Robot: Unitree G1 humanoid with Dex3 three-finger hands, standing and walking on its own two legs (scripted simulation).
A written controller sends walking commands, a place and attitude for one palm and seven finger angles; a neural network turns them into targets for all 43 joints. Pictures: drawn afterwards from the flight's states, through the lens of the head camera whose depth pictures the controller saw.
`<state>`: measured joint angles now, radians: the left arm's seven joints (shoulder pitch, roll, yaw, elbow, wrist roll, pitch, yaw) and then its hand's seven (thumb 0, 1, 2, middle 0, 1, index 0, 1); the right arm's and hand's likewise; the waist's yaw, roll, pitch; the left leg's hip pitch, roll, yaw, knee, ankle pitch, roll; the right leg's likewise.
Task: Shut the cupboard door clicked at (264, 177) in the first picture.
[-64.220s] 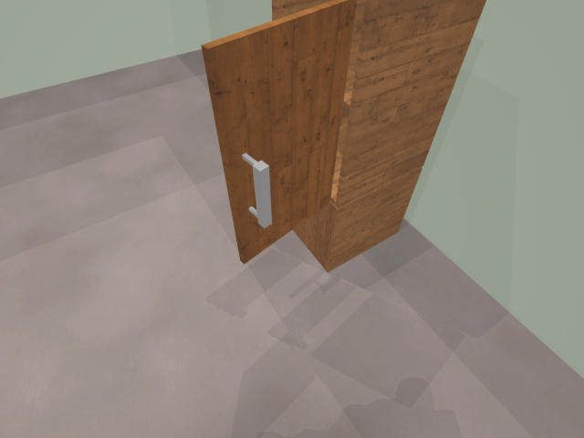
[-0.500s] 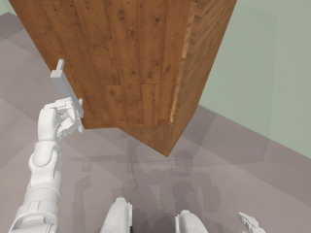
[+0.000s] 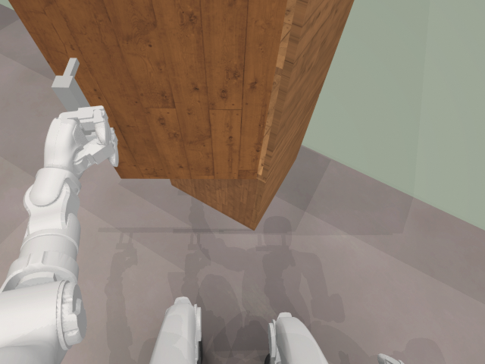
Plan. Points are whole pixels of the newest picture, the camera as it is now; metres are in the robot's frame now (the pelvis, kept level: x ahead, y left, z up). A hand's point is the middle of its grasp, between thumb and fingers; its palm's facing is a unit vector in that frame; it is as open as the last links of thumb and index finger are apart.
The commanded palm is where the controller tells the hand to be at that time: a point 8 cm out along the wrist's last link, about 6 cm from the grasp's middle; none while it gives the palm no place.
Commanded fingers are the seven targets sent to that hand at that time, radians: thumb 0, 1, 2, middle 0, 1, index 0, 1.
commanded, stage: push the door shut along its arc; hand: left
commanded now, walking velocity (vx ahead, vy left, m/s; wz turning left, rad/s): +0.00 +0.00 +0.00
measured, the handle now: (91, 113) +0.52 +0.26 +0.06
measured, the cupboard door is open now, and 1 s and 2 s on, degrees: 31 17 5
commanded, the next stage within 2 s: pull the fist back off the door in 1.32 s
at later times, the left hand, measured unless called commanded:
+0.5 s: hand (135, 114) +0.51 +0.18 +0.07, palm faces -0.17 -0.98 -0.05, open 3.1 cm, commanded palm +0.51 +0.23 +0.06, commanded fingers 0.00 0.90 0.90 -1.30 -1.50 -1.30 -1.50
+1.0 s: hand (145, 93) +0.56 +0.17 +0.07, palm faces -0.27 -0.96 -0.04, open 3.0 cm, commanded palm +0.57 +0.19 +0.06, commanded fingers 0.00 0.90 0.90 -1.30 -1.50 -1.30 -1.50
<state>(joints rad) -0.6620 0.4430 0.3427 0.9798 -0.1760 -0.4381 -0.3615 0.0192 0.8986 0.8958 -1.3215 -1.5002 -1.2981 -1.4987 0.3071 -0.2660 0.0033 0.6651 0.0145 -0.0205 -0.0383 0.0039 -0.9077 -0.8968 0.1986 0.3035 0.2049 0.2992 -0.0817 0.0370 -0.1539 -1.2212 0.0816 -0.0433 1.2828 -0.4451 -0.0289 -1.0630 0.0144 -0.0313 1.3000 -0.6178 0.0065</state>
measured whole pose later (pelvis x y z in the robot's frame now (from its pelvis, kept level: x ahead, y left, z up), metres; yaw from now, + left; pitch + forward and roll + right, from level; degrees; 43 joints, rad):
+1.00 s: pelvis -0.01 +0.01 -0.04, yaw -3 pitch +30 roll -6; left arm -1.18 0.71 0.36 1.25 -0.03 -0.26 -0.51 0.00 0.89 0.91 -1.30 -1.50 -1.30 -1.50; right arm 0.34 -0.27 0.06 0.65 0.01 -0.03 -0.02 0.00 -0.91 -0.90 0.20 0.30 0.21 0.30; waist -0.23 0.05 -0.13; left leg -1.49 0.11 -0.06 1.43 -0.47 -0.01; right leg -1.31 0.05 -0.03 1.41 -0.62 0.02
